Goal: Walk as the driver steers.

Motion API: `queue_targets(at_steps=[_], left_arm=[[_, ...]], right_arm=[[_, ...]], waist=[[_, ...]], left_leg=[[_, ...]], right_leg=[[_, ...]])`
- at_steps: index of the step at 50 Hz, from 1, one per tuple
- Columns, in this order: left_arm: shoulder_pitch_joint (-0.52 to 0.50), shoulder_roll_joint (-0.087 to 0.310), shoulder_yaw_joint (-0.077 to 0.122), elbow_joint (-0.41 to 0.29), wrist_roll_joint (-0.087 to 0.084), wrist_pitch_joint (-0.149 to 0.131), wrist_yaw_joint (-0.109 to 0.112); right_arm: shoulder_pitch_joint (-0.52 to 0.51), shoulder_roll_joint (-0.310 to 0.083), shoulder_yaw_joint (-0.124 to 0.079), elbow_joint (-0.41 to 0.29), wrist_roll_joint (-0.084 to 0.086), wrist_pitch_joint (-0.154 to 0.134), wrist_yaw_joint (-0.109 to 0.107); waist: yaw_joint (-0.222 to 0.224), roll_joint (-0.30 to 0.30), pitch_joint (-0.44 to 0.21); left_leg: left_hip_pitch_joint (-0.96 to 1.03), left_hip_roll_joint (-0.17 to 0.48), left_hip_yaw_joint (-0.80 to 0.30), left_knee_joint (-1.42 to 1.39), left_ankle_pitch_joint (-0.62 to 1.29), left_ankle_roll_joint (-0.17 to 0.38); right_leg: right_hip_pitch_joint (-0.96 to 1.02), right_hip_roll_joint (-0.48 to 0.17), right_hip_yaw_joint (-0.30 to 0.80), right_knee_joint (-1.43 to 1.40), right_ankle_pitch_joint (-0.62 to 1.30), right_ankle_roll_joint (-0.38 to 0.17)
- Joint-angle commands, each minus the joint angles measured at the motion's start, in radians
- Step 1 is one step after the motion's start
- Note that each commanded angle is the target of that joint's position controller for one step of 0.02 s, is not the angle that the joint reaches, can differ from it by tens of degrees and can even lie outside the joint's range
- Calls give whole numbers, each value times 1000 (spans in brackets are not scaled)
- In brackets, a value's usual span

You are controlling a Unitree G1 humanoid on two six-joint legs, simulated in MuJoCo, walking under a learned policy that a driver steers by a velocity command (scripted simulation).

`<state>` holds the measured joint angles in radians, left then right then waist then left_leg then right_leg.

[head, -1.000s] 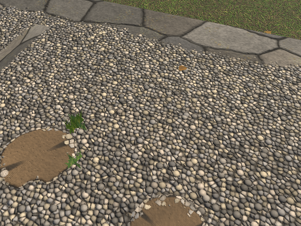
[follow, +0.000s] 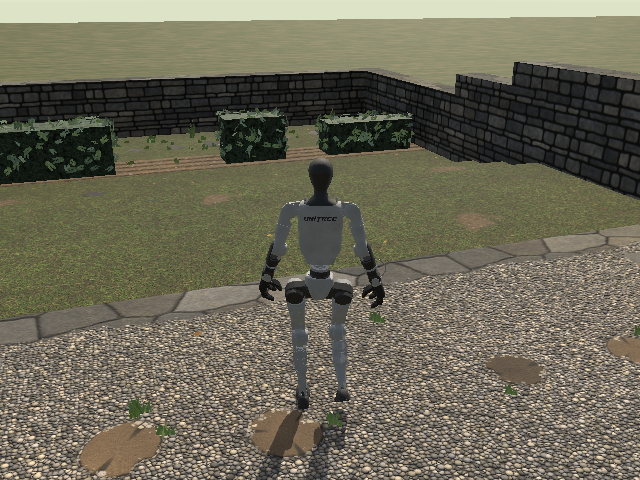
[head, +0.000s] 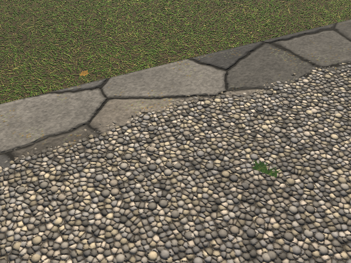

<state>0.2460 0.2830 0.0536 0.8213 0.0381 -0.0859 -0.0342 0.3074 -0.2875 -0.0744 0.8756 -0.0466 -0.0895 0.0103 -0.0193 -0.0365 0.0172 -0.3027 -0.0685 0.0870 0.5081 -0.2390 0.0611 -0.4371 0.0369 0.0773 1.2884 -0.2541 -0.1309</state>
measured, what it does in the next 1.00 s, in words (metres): walks ahead, turning left: right foot, then left foot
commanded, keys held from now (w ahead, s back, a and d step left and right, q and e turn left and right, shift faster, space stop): w+shift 0.12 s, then w+q+shift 0.88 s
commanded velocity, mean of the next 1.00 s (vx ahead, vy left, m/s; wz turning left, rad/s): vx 1.00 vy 0.00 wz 0.58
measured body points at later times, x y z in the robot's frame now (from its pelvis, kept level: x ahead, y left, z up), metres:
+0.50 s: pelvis +0.47 -0.02 +0.01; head +0.49 -0.02 +0.46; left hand +0.46 +0.26 -0.11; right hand +0.61 -0.28 -0.11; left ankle +0.43 +0.10 -0.63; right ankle +0.45 -0.12 -0.73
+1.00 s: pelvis +0.90 +0.14 +0.00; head +0.92 +0.15 +0.45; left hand +0.97 +0.45 -0.06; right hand +1.04 -0.11 -0.12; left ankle +0.83 +0.11 -0.73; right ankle +1.13 +0.05 -0.65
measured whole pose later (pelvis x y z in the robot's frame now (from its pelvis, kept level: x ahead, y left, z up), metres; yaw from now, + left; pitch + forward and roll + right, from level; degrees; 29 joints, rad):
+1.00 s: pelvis +0.90 +0.14 +0.00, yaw +38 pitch +1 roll +0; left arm 0.02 0.23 -0.02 0.61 0.06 -0.06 -0.01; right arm 0.47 -0.30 -0.07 0.85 0.00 -0.05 0.01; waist -0.08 0.00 0.03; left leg -0.09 -0.22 -0.10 0.39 -0.28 0.19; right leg -0.73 -0.15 0.10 0.99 -0.19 0.07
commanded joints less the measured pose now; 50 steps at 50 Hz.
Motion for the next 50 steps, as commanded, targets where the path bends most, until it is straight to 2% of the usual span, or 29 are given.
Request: queue_targets(at_steps=[1,4,6,8,10,12,13,14,15,16,17,18,20,21,24,27,30,32,34,36,37,38,39,40,41,42,44,47,50], left_arm=[[-23,-14,-26,-101,16,9,-19],[-185,9,-41,-174,20,8,-27],[-293,-1,-58,-209,11,-1,-39],[-377,-31,-75,-238,0,-10,-49],[-397,-7,-70,-243,-4,-13,-38],[-321,54,-47,-222,8,-14,-13],[-185,94,-29,-183,9,-17,3],[6,127,-10,-125,9,-20,19],[173,201,17,-88,30,-21,40],[204,257,34,-84,73,-23,42],[201,205,35,-88,34,-13,29],[105,128,20,-75,22,-18,26],[43,64,11,-51,18,-29,23],[53,51,7,-34,7,-36,27],[74,4,-1,17,-27,-56,20],[67,5,-4,33,-21,-70,20],[83,58,2,44,-19,-74,30],[129,105,6,52,-21,-68,44],[149,172,20,41,-18,-44,65],[73,230,39,8,-4,-6,78],[37,232,43,-11,3,10,71],[-6,153,33,-22,2,8,51],[107,52,-2,-139,-3,-16,41],[37,84,-14,-185,-6,-46,41],[-14,117,-14,-178,-4,-61,40],[-41,112,-15,-184,3,-58,39],[-18,93,-25,-170,37,-11,40],[-120,60,-39,-222,36,29,29],[-274,21,-60,-284,7,28,15]], right_arm=[[81,-7,15,3,18,-43,8],[120,-42,13,13,31,-56,13],[138,-39,18,15,44,-62,16],[201,-68,17,34,57,-66,12],[227,-115,13,46,53,-59,8],[238,-162,8,54,47,-47,0],[238,-183,4,60,39,-36,-8],[209,-193,2,56,40,-25,-13],[196,-130,13,31,35,-23,-10],[326,70,51,-5,74,-23,-5],[252,-49,26,-22,91,-19,-13],[114,-75,15,-47,79,-14,-11],[52,-33,18,-49,54,5,8],[89,-9,19,-55,39,25,18],[-5,35,22,-101,21,69,38],[-142,40,36,-170,20,74,57],[-247,10,44,-214,26,70,76],[-291,-10,46,-226,23,65,85],[-212,-53,35,-202,28,64,79],[94,-129,0,-124,29,65,59],[283,-175,-30,-61,30,64,38],[227,-221,-63,-59,61,80,15],[111,-336,-71,-103,20,91,18],[128,-331,-81,-141,19,94,7],[113,-247,-66,-125,21,86,-6],[85,-198,-51,-109,26,74,-10],[36,-163,-34,-119,35,42,-18],[41,-154,-26,-130,46,10,-12],[81,-163,-32,-131,51,7,-5]], waist=[[37,82,40],[33,54,109],[12,40,129],[-15,53,137],[-17,70,117],[29,115,14],[93,149,-72],[191,150,-161],[241,100,-268],[124,-166,-432],[162,-117,-464],[131,-52,-246],[77,9,-75],[34,-45,-62],[-1,-36,18],[-15,-42,84],[-17,4,125],[-11,12,122],[-67,-44,42],[-229,-85,-111],[-298,-41,-188],[-252,168,-110],[-44,309,-189],[-108,179,-295],[-80,18,-117],[-20,-55,-32],[54,-88,37],[50,-55,79],[-13,16,76]], left_leg=[[125,287,-429,-361,-160,134],[115,257,-285,-446,21,137],[62,192,-155,-484,221,106],[30,210,-149,-538,419,106],[167,229,-146,-483,650,110],[314,244,-145,-288,1029,93],[327,248,-153,-99,1100,82],[240,224,-147,145,992,71],[29,171,-137,443,663,71],[-324,64,-126,843,-228,54],[-396,69,-165,937,-167,77],[-445,121,-170,886,-35,77],[-401,171,-165,817,9,67],[-367,184,-160,804,5,55],[-436,222,-136,777,36,42],[-451,209,-69,650,212,43],[-364,165,25,392,334,77],[-280,95,110,272,356,107],[-160,20,148,239,283,134],[153,-27,105,248,153,179],[389,-37,30,183,70,207],[488,37,-136,101,12,237],[684,244,-643,33,175,418],[734,337,-907,-203,-136,484],[561,333,-887,-296,-222,418],[390,294,-800,-299,-163,367],[133,203,-634,-302,-10,325],[-61,103,-496,-338,102,302],[-74,35,-430,-310,306,237]], right_leg=[[-273,-98,78,-47,15,13],[-375,-124,-5,-215,153,36],[-254,-120,-101,-452,295,40],[-82,-93,-156,-584,390,34],[-43,-60,-165,-669,378,30],[72,7,-165,-714,255,17],[218,30,-146,-725,179,7],[438,4,-124,-764,170,4],[685,-168,33,-732,-34,-4],[971,-511,517,-783,-246,-82],[884,-509,695,-949,-364,-88],[707,-435,504,-989,-316,-53],[464,-357,258,-1049,-56,-6],[398,-353,182,-1065,-10,-2],[335,-314,-13,-1125,116,40],[273,-244,-221,-1162,326,68],[288,-213,-342,-1192,517,100],[372,-221,-384,-1141,848,119],[479,-251,-385,-971,1227,133],[440,-296,-350,-574,1368,114],[309,-277,-325,-250,1158,95],[41,-64,-307,173,185,115],[-345,18,-166,453,-244,165],[-469,-8,4,444,-198,155],[-490,-70,22,316,-142,146],[-420,-112,24,187,-108,150],[-274,-156,20,60,-121,178],[-189,-179,-37,-182,-43,214],[-98,-133,-81,-465,248,200]])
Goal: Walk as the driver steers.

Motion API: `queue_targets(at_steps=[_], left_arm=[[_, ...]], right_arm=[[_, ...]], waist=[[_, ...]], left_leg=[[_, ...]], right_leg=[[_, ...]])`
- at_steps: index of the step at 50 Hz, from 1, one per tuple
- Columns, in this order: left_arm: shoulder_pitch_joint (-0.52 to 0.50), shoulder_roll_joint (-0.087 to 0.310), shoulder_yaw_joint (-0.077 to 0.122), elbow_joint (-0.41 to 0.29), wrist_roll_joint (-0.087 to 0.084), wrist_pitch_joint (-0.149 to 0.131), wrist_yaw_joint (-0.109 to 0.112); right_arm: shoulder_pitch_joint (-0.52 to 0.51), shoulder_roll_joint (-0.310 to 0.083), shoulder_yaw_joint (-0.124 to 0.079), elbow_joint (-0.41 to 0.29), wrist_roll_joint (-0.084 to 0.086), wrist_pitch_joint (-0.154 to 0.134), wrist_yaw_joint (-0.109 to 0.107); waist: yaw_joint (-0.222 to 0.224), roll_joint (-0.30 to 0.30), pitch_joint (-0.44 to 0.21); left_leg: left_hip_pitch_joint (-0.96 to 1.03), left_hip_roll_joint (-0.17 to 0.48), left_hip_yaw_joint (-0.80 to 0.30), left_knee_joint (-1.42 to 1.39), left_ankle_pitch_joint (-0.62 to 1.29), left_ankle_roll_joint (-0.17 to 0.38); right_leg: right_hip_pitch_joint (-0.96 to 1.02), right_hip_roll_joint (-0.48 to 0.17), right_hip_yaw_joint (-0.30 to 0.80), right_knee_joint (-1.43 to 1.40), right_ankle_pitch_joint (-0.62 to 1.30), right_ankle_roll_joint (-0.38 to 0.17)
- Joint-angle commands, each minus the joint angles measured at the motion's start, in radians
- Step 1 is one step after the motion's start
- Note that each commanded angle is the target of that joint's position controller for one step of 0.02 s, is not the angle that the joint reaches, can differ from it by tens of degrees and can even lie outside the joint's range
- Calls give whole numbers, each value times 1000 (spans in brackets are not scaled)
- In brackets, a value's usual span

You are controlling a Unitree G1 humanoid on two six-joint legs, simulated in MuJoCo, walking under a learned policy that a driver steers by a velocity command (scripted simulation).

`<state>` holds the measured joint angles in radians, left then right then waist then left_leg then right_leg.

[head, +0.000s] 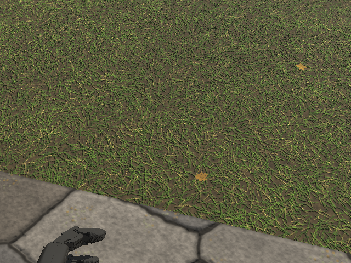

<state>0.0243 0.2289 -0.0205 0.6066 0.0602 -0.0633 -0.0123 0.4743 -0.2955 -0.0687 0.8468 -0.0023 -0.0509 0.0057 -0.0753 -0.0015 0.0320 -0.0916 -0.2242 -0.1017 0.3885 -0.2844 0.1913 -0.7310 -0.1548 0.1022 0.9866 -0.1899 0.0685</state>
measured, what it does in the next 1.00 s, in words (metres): goes down, turning right: right foot, then left foot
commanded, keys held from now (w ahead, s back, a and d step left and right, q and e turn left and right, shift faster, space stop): w+shift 0.06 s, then w+e+shift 0.86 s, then w+shift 0.08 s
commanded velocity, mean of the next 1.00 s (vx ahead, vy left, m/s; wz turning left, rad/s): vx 1.00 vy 0.00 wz -0.46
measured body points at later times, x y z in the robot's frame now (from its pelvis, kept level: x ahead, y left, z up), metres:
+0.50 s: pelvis +0.46 -0.08 +0.01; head +0.47 -0.07 +0.46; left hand +0.36 +0.20 -0.12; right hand +0.72 -0.29 -0.03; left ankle +0.63 +0.07 -0.69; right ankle +0.35 -0.16 -0.73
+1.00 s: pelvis +0.90 -0.16 -0.16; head +0.91 -0.18 +0.29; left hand +1.17 +0.04 -0.25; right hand +0.76 -0.43 -0.29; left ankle +0.77 +0.05 -0.68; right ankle +0.92 -0.18 -0.89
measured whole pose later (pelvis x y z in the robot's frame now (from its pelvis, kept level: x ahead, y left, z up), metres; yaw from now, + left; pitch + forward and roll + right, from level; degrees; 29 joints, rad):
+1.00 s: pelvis +0.90 -0.16 -0.16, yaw -31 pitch -1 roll +4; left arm 0.20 0.40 0.08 0.77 0.05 -0.03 -0.07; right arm 0.37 -0.32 -0.06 0.93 -0.03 -0.10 -0.03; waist -0.01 -0.05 0.05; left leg -0.22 0.03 0.12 1.53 -0.54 0.05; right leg -0.28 0.08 -0.06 0.54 -0.18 -0.18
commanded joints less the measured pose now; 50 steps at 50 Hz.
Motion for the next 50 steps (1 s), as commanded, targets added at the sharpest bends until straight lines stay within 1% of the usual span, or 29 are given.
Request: queue_targets(at_steps=[1,6,8,9,10,11,12,14,18,24,25,27,28,29,30,31,32,33,34,36,39,41,42,45,46,47,48,49,50], left_arm=[[-62,73,11,-71,-22,4,-9],[-65,128,32,-71,-24,-8,-4],[137,213,75,-13,-38,-11,14],[350,238,93,44,-44,-7,26],[576,297,111,88,-29,-3,39],[532,365,133,114,-29,1,19],[396,274,125,85,-45,10,-2],[389,192,114,113,-46,0,-10],[445,156,95,190,-59,-21,0],[408,242,124,176,-77,-28,-15],[408,233,121,174,-71,-30,-20],[375,248,127,143,-70,-14,-8],[346,220,129,150,-75,-10,4],[229,274,141,128,-71,-7,7],[121,266,148,99,-75,-14,1],[367,87,110,96,-116,-7,-5],[303,98,91,117,-77,14,26],[301,124,91,132,-46,31,25],[182,209,113,126,-4,50,7],[102,191,117,61,-6,82,-48],[77,129,113,54,-31,68,-93],[252,93,104,125,-39,68,-122],[291,106,103,145,-42,76,-123],[267,189,111,165,18,76,-91],[370,198,115,200,29,76,-77],[545,229,134,250,11,70,-55],[602,287,143,274,-8,58,-44],[619,368,138,283,-14,34,-40],[628,334,133,264,-32,28,-25]], right_arm=[[-63,-159,-40,-96,11,-32,3],[3,-170,-33,-59,-2,-41,-8],[-22,-231,-44,-55,-27,-36,-10],[-78,-223,-44,-63,-42,-28,-14],[-111,-143,-22,-91,-49,-32,-20],[43,-37,3,-132,11,-47,7],[-23,-89,16,-125,-23,-47,-7],[-223,-113,20,-169,-39,-60,-3],[-299,-66,50,-241,-72,-19,10],[-489,-39,83,-323,-32,-17,38],[-406,-62,64,-271,-37,-22,41],[-301,-121,38,-234,-47,-29,33],[-226,-120,28,-219,-49,-46,19],[-47,-154,7,-181,-39,-52,-1],[152,-182,-8,-114,-48,-62,-23],[-16,-202,-11,-161,-62,-82,-25],[-106,-98,9,-189,-56,-82,-18],[-133,-144,-11,-179,-38,-92,-17],[-203,-118,-20,-183,-26,-105,-19],[-210,-135,-25,-117,-30,-131,-24],[-232,-44,-7,-46,-25,-174,-37],[-304,-26,1,-29,-1,-169,-45],[-324,-40,0,-27,0,-162,-50],[-233,-91,-9,14,-6,-128,-49],[-210,-120,-15,27,-6,-102,-54],[-282,-141,-24,24,-9,-68,-44],[-334,-97,-11,-4,-37,-48,-30],[-203,-40,18,-79,-43,-59,-23],[-147,-77,28,-89,-61,-66,-23]], waist=[[22,5,39],[-13,61,-12],[100,91,-115],[220,92,-189],[311,-3,-311],[150,-435,-397],[136,-234,-246],[143,29,-103],[60,-36,6],[87,-80,28],[77,-79,-33],[25,-30,-72],[-17,-39,-121],[-138,-71,-199],[-252,-6,-218],[-33,453,-284],[-20,272,-136],[20,233,-89],[17,15,67],[67,62,143],[114,62,107],[210,61,-23],[231,38,-26],[203,-68,58],[242,-82,51],[358,-147,11],[367,-195,38],[200,-280,-40],[193,-208,-169]], left_leg=[[-231,191,-227,-174,431,88],[99,291,-204,-103,780,22],[216,314,-157,154,1083,-18],[128,300,-104,410,1047,-37],[-77,246,-34,828,743,-52],[-476,11,-8,1118,-105,-127],[-663,121,-17,1149,-97,-103],[-650,208,-20,1027,-15,-113],[-587,274,10,726,-67,-175],[-147,217,122,315,357,-220],[-81,222,111,454,511,-200],[-74,211,80,415,317,-178],[-15,267,-76,299,434,-141],[139,237,-32,285,373,-141],[343,255,7,202,352,-142],[574,562,-420,47,-51,-61],[449,599,-454,33,128,-72],[363,642,-563,-79,-115,-10],[167,584,-448,-139,-134,-14],[36,563,-318,-125,-50,-19],[-210,340,135,-27,-176,-164],[-433,309,264,82,-206,-175],[-460,321,284,144,-196,-173],[-270,337,316,435,113,-168],[-300,357,311,741,184,-171],[-383,256,334,1156,-15,-167],[-553,184,285,1382,-367,-127],[-792,246,156,1372,-380,-94],[-920,306,78,1264,-245,-79]], right_leg=[[216,80,-119,-236,257,-13],[294,140,-153,-462,280,-103],[432,208,-185,-460,66,-150],[634,182,-171,-455,19,-178],[878,20,37,-384,-251,-220],[1107,-186,763,-664,-402,-382],[1049,-167,838,-719,-412,-405],[834,-95,554,-701,-168,-379],[571,36,380,-753,-43,-349],[251,112,240,-888,211,-297],[284,99,225,-813,335,-287],[398,118,202,-615,523,-259],[488,143,228,-409,531,-203],[454,149,245,-198,637,-201],[312,172,223,113,595,-195],[-33,285,121,389,-159,-134],[-143,191,63,450,-290,-124],[-231,170,37,399,-260,-123],[-208,107,12,259,-256,-113],[-135,32,49,146,-159,-127],[209,119,-105,-231,544,-140],[643,155,-194,-223,900,-151],[713,165,-227,-210,899,-151],[673,190,-289,-407,636,-175],[749,143,-204,-519,599,-243],[903,111,-107,-672,637,-339],[992,114,-93,-628,577,-328],[1191,15,3,-320,974,-276],[1333,-88,209,-330,889,-339]])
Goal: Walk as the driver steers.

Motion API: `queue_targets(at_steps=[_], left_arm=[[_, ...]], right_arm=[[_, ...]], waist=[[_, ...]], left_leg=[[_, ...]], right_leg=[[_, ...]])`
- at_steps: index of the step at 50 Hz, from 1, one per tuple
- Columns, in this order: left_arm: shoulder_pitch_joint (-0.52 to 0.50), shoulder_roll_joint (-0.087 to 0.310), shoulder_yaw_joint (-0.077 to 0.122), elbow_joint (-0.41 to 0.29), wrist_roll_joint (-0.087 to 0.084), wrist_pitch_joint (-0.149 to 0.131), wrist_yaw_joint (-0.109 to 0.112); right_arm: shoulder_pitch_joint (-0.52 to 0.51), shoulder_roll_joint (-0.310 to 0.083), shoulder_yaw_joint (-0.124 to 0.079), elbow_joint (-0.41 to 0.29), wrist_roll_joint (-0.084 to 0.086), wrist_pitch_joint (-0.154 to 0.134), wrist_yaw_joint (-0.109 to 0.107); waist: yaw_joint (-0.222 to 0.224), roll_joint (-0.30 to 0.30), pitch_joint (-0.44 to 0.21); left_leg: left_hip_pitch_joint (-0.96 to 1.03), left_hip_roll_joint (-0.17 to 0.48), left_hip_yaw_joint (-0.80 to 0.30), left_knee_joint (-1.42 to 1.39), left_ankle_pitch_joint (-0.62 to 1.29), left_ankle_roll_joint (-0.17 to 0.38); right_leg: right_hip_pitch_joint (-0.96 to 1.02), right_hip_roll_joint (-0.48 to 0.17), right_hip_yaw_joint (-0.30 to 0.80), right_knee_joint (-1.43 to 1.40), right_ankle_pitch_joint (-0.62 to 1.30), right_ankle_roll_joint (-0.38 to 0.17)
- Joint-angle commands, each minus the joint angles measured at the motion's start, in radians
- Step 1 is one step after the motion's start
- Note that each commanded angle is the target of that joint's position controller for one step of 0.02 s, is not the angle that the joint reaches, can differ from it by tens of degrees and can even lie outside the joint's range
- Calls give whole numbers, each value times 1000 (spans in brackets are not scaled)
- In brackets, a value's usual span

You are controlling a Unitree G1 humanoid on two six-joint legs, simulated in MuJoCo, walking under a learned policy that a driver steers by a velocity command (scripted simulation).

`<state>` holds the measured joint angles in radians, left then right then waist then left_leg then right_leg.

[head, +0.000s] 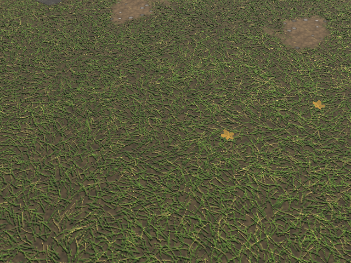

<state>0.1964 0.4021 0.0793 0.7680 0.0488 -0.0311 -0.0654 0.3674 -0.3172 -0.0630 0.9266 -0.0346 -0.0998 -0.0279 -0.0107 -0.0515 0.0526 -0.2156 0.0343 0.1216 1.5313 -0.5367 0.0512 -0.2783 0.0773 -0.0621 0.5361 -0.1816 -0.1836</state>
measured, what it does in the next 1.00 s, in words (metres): walks ahead: left foot, then right foot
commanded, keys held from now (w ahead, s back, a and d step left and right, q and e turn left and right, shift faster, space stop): w+shift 0.58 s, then w+q+shift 0.42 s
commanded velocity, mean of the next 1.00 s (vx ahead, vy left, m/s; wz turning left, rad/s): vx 1.00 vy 0.00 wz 0.06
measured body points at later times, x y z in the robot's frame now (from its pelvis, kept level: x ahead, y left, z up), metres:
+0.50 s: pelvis +0.47 +0.09 +0.00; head +0.47 +0.09 +0.45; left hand +0.63 +0.33 -0.11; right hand +0.42 -0.18 -0.13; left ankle +0.45 +0.17 -0.74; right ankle +0.45 -0.06 -0.64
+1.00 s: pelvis +0.95 +0.04 +0.00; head +0.96 +0.05 +0.45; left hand +0.90 +0.33 -0.13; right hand +1.13 -0.21 -0.10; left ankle +1.01 +0.18 -0.65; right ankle +0.88 -0.05 -0.74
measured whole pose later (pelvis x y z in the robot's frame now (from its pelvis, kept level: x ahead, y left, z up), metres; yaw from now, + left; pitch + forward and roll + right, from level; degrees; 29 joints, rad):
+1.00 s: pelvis +0.95 +0.04 +0.00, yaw +8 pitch +0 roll -2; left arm 0.41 0.29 0.06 0.95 0.02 -0.12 0.00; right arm 0.16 -0.32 -0.06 0.78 -0.02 -0.01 0.05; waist 0.03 0.04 0.01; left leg -0.72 0.11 0.02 1.18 -0.13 0.10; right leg -0.02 0.03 -0.22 0.31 -0.30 -0.04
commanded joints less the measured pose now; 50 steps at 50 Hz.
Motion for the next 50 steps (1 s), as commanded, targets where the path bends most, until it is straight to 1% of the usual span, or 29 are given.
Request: queue_targets(at_steps=[1,2,3,4,5,6,8,11,13,14,15,16,17,18,19,20,24,28,31,34,36,37,38,39,40,42,44,47,50], left_arm=[[377,123,27,82,-25,-5,50],[223,206,48,37,-11,-4,88],[158,127,23,27,-1,-10,97],[154,117,16,30,-1,-27,95],[198,85,7,69,-2,-39,87],[220,81,5,86,-13,-53,86],[205,70,3,97,-29,-72,84],[216,52,0,124,-55,-90,53],[223,99,10,146,-46,-91,46],[183,115,15,151,-32,-83,50],[119,64,8,142,-22,-83,53],[197,-137,-31,96,-49,-84,50],[222,-95,-34,50,-63,-92,57],[165,-62,-26,55,-61,-80,61],[112,-62,-29,49,-41,-69,55],[81,-84,-33,43,-26,-57,47],[26,-120,-55,-3,-15,-26,15],[-214,-102,-76,-87,-10,-40,3],[-316,-128,-98,-127,-23,-48,-4],[-277,-56,-76,-125,-19,-50,23],[-11,21,-43,-56,-21,-52,53],[196,49,-26,6,-17,-53,70],[352,130,0,27,11,-55,90],[280,158,10,15,27,-56,79],[165,74,8,-7,16,-51,68],[85,-37,-13,16,11,-69,64],[108,-74,-24,60,-1,-85,69],[129,-92,-28,104,-36,-107,63],[119,-93,-31,113,-27,-120,57]], right_arm=[[-99,-88,20,-161,-47,-12,14],[-106,-80,25,-186,-53,2,19],[-128,-125,17,-150,-69,18,28],[-153,-138,11,-183,-55,32,38],[-235,-138,10,-194,-37,42,39],[-326,-103,18,-233,-24,41,44],[-381,-30,44,-255,-11,32,60],[-368,-15,37,-239,21,30,71],[-148,-49,6,-180,18,26,59],[79,-74,-17,-113,18,31,47],[307,-141,-45,-61,7,41,28],[336,-202,-53,-41,-26,37,31],[205,-138,-38,-51,-13,40,47],[49,-73,-32,-79,-9,34,47],[-7,-23,-24,-78,-8,28,50],[-14,0,-14,-66,-10,20,49],[27,-13,-6,-11,21,-18,42],[78,-12,0,-3,30,-33,52],[148,-49,-2,19,46,-43,42],[134,-117,-11,23,38,-32,32],[118,-168,-22,25,16,-10,20],[77,-161,-22,13,12,1,17],[97,-58,-3,-20,3,-1,20],[242,68,21,-54,75,-3,39],[137,-39,4,-56,65,3,26],[-7,-32,2,-80,48,16,36],[-15,17,7,-97,17,49,57],[-116,48,14,-160,10,89,79],[-244,53,30,-226,15,92,96]], waist=[[105,52,-121],[32,-27,-178],[11,132,-133],[-7,94,-34],[4,188,58],[13,191,126],[23,106,133],[38,80,128],[-67,85,-35],[-200,66,-155],[-322,66,-250],[-208,336,-319],[-115,340,-270],[-66,217,-87],[-47,105,-6],[-26,75,18],[42,127,42],[2,63,100],[-21,87,106],[22,105,24],[149,153,-156],[250,141,-246],[258,10,-388],[105,-297,-534],[110,-125,-397],[78,62,-129],[24,28,-61],[-7,-5,8],[-18,-14,62]], left_leg=[[-800,71,-141,-33,134,25],[-782,92,-210,-58,125,-40],[-693,133,-234,-107,124,-83],[-667,166,-275,-161,148,-111],[-665,188,-270,-224,171,-124],[-635,193,-246,-361,224,-120],[-439,155,-164,-599,411,-76],[-124,38,-33,-814,546,9],[67,-56,-11,-886,477,42],[281,-76,-7,-889,429,46],[479,17,-104,-882,288,75],[570,299,-626,-1046,-28,151],[532,327,-955,-1289,-192,155],[364,319,-797,-1301,-205,165],[236,272,-667,-1286,-84,155],[153,215,-547,-1297,23,125],[52,148,-342,-1407,194,97],[42,71,-158,-1495,577,108],[72,108,-150,-1555,846,104],[277,137,-158,-1429,1258,107],[307,149,-178,-1081,1431,89],[183,114,-168,-808,1260,82],[-16,45,-153,-446,825,98],[-346,-101,-197,-114,117,69],[-461,-34,-220,-72,196,94],[-467,42,-205,-171,301,88],[-418,83,-201,-209,303,73],[-507,127,-172,-257,345,49],[-502,105,-94,-421,528,50]], right_leg=[[719,-324,446,-11,676,-114],[594,-469,720,-137,207,-239],[383,-455,793,-234,-57,-241],[200,-526,868,-238,21,-284],[86,-494,821,-230,104,-275],[-2,-427,704,-251,149,-238],[-93,-256,489,-310,148,-152],[-70,-174,294,-376,483,-87],[123,-168,218,-102,883,-43],[100,-149,187,154,916,-12],[-35,-80,130,534,733,27],[-286,89,167,991,-264,58],[-445,50,221,981,-227,29],[-479,-35,185,924,-108,34],[-456,-72,171,864,-70,38],[-417,-93,179,829,-66,39],[-425,-137,162,676,-22,75],[-422,-158,11,315,200,113],[-264,-136,-32,90,346,98],[-165,-60,-36,6,256,81],[113,-13,3,19,91,60],[343,-69,38,0,60,56],[566,-315,290,31,-268,55],[758,-538,853,-195,-587,-41],[642,-492,831,-285,-649,-26],[349,-428,504,-306,-289,8],[198,-381,310,-341,-131,43],[155,-349,105,-404,6,87],[97,-262,-107,-438,224,122]])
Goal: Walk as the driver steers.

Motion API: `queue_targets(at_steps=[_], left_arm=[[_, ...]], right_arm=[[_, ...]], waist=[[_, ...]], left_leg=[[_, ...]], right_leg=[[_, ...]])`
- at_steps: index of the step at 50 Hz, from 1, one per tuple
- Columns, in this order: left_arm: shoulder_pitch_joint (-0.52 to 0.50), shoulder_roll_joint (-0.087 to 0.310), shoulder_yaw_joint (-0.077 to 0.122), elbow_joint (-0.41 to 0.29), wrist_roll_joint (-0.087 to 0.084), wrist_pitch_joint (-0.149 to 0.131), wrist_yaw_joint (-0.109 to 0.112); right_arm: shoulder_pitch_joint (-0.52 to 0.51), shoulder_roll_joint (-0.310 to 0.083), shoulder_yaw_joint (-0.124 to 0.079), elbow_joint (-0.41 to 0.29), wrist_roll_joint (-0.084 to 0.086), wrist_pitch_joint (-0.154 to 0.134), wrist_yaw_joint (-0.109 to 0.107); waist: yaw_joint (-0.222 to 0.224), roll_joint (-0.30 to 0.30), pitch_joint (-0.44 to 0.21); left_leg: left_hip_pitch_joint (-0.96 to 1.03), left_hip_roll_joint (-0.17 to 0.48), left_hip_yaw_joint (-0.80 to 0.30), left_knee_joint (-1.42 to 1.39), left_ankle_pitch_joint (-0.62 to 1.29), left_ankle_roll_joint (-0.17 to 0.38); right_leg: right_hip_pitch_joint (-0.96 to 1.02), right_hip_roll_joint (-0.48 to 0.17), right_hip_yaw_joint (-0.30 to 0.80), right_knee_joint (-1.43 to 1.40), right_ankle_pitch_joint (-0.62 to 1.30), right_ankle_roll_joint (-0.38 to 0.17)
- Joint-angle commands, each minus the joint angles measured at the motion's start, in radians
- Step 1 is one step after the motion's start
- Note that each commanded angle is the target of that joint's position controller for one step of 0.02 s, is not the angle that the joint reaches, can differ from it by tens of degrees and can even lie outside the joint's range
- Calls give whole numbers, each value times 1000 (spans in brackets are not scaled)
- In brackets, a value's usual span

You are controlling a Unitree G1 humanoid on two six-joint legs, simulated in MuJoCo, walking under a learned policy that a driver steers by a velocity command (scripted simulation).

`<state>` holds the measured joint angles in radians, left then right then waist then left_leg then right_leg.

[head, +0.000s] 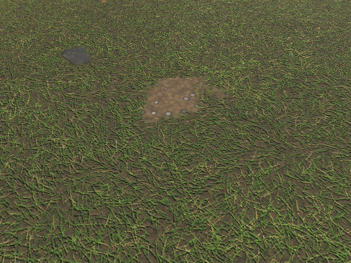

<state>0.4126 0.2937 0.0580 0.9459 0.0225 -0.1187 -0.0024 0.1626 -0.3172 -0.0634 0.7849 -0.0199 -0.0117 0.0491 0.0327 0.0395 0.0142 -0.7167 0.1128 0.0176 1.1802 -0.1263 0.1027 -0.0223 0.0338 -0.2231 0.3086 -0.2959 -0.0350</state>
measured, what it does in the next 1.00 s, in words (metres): walks ahead, turning left: left foot, then right foot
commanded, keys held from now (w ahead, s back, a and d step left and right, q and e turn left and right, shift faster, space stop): w+q+shift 0.28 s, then w+shift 0.44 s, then w+e+shift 0.28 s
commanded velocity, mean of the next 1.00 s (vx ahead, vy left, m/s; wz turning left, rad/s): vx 1.00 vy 0.00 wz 0.34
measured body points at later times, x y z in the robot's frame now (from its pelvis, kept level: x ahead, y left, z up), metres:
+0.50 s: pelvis +0.47 +0.07 -0.01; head +0.50 +0.08 +0.44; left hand +0.63 +0.35 -0.07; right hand +0.54 -0.20 -0.13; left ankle +0.35 +0.06 -0.74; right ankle +0.73 -0.03 -0.68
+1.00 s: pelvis +0.94 +0.21 -0.01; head +0.96 +0.23 +0.44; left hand +0.75 +0.42 -0.13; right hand +1.27 +0.14 -0.04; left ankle +1.07 +0.42 -0.70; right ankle +0.82 +0.06 -0.74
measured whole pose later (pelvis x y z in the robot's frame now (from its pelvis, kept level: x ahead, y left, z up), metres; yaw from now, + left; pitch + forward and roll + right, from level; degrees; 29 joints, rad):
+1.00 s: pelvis +0.94 +0.21 -0.01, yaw +18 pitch +3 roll -1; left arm 0.59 0.26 0.06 0.92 -0.01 -0.09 -0.02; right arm -0.07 -0.24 0.04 0.61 -0.04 -0.08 0.05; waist 0.14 0.01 0.01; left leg -0.65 0.08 -0.04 0.60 0.02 0.01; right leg 0.11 0.07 0.10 0.19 -0.33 -0.05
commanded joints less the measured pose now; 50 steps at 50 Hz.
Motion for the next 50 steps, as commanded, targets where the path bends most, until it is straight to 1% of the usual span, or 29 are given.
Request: queue_targets(at_steps=[1,4,6,7,9,10,11,12,13,14,15,17,18,21,23,25,27,29,31,32,33,34,35,36,38,41,44,46,50], left_arm=[[-98,26,-8,-64,0,-36,-5],[-47,79,-4,-53,-8,-35,10],[-17,136,7,-62,-10,-17,28],[-24,169,16,-74,-5,1,39],[-112,220,36,-115,10,43,46],[-137,212,40,-123,16,55,33],[-169,54,3,-165,27,44,12],[-108,53,-7,-294,-1,19,9],[-177,84,-17,-306,13,-10,11],[-209,102,-18,-297,10,-22,10],[-218,87,-22,-289,20,-15,12],[-178,65,-32,-272,50,33,7],[-183,49,-37,-279,53,52,0],[-357,6,-61,-351,37,58,-21],[-430,-12,-70,-365,19,54,-31],[-489,-5,-70,-383,4,47,-32],[-520,24,-59,-392,5,44,-27],[-440,77,-36,-377,10,41,-18],[-135,148,2,-292,-4,42,6],[86,189,23,-234,4,48,26],[148,286,52,-223,52,45,29],[111,235,48,-213,35,50,3],[-11,162,37,-219,25,45,-5],[-47,98,25,-209,18,41,-11],[-24,40,3,-155,15,37,-9],[15,58,4,-114,-12,21,-6],[-19,96,20,-132,-15,9,-5],[3,149,39,-136,-33,2,-12],[82,172,44,-119,-34,17,-9]], right_arm=[[-74,42,33,-100,3,2,26],[-169,21,40,-132,1,-4,40],[-125,-16,31,-113,2,-10,38],[-50,-42,22,-93,5,-10,32],[301,-123,-21,2,6,-9,8],[434,-164,-52,51,11,-7,-16],[333,-224,-70,53,28,4,-35],[279,-325,-89,3,-11,16,-31],[270,-280,-89,-24,-10,16,-40],[249,-209,-75,-7,-6,7,-47],[214,-167,-61,4,-3,-6,-52],[169,-108,-34,-4,7,-43,-61],[173,-94,-25,0,12,-59,-58],[220,-100,-26,18,15,-89,-48],[270,-98,-27,27,31,-96,-36],[322,-103,-27,45,38,-103,-32],[334,-125,-30,58,28,-102,-39],[320,-171,-36,62,15,-101,-51],[264,-211,-43,63,-15,-85,-62],[200,-179,-36,47,-28,-81,-63],[326,-16,2,3,17,-86,-53],[322,-35,14,-3,23,-97,-47],[210,-63,12,-19,16,-94,-54],[136,-73,17,-33,5,-92,-46],[72,-40,28,-82,-27,-80,-24],[10,-1,54,-140,-51,-60,-9],[-136,-6,77,-210,-32,-71,7],[-186,4,85,-210,-12,-76,20],[-196,-57,60,-211,-15,-75,-12]], waist=[[-64,-88,115],[-53,-57,140],[-87,-99,76],[-134,-132,26],[-311,-157,-139],[-352,-83,-177],[-231,183,-51],[-130,232,-253],[-155,25,-230],[-116,-109,-80],[-59,-167,-11],[13,-177,26],[24,-164,37],[-30,-103,99],[-86,-81,82],[-130,-36,84],[-142,-21,66],[-87,29,-14],[85,62,-165],[201,44,-243],[109,-250,-379],[95,-306,-424],[65,-182,-212],[55,-53,-119],[-9,-43,-14],[-57,-86,71],[-58,-80,125],[-33,-73,100],[-14,-80,28]], left_leg=[[21,18,35,-155,170,8],[119,-55,151,-391,254,49],[214,-137,207,-441,218,76],[296,-174,216,-443,156,88],[650,-215,150,-443,9,144],[842,-205,61,-520,-69,179],[873,-71,-192,-551,26,214],[1152,102,-727,-742,-94,432],[1110,155,-872,-918,-275,402],[937,133,-806,-961,-275,350],[777,96,-695,-958,-187,306],[538,23,-520,-963,-33,268],[461,-6,-464,-981,-19,258],[377,-91,-307,-1052,144,211],[427,-124,-236,-1065,291,149],[519,-84,-240,-1081,430,119],[671,-57,-228,-1059,557,100],[800,-22,-217,-915,889,72],[798,-10,-197,-560,1015,49],[614,-47,-174,-273,842,44],[254,-194,-101,208,114,-6],[72,-260,-154,312,-303,4],[-25,-166,-161,301,-206,18],[-11,-126,-148,243,-153,17],[29,-82,-134,151,-162,2],[-26,-14,-92,-2,-184,-54],[122,-6,-45,-356,54,-104],[351,-61,11,-503,205,-112],[397,-105,3,-630,134,-87]], right_leg=[[-159,-206,10,-220,408,-18],[-76,-207,-78,-213,751,15],[48,-229,-93,-79,1166,32],[85,-249,-88,35,1324,35],[7,-292,-44,490,1378,6],[-141,-226,-38,856,978,3],[-474,-28,-4,1242,-91,27],[-812,33,213,1440,-215,62],[-890,-32,316,1366,-137,47],[-870,-76,321,1244,-74,43],[-799,-116,311,1150,-58,49],[-649,-166,300,1031,-59,74],[-610,-183,287,952,-69,86],[-572,-192,214,637,149,82],[-509,-153,174,451,372,53],[-470,-122,149,321,505,18],[-467,-85,140,235,495,-15],[-376,-18,134,210,370,-45],[-105,11,154,215,201,-72],[146,-73,218,265,89,-94],[431,-375,710,223,-208,-225],[460,-423,1098,4,-315,-265],[306,-387,950,-24,-347,-249],[156,-354,811,-39,-255,-234],[-55,-267,674,-84,-126,-208],[-180,-215,607,-177,-70,-226],[-355,-131,471,-253,94,-212],[-425,-119,437,-294,247,-194],[-124,-156,457,-112,602,-152]])
Velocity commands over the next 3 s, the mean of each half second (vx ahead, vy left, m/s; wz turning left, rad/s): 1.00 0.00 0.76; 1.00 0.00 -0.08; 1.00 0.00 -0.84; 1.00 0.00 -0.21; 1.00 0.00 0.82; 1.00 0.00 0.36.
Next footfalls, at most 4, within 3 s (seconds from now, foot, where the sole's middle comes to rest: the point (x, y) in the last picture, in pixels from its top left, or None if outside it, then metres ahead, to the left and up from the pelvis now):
0.20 left None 0.39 0.07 -0.78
0.64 right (173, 181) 0.86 0.07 -0.78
1.06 left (103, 132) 1.13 0.43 -0.78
1.46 right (143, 86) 1.48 0.26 -0.78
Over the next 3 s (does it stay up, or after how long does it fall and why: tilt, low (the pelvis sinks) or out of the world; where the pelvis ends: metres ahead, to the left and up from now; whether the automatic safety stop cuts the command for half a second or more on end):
stays up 2.81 0.31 -0.37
